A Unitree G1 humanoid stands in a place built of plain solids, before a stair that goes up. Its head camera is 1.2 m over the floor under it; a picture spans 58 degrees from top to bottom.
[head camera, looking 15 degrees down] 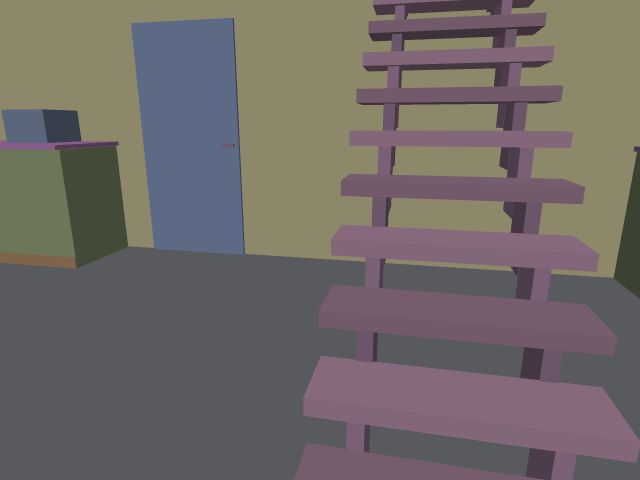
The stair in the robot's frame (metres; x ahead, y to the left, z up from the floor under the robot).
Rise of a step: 0.20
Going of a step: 0.22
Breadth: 0.92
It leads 12 degrees to the right of straight ahead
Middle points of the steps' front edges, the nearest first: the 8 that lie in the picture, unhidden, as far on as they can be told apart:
1.06 -0.40 0.39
1.27 -0.44 0.59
1.48 -0.49 0.78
1.70 -0.53 0.98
1.91 -0.58 1.17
2.12 -0.63 1.37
2.33 -0.67 1.56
2.54 -0.72 1.76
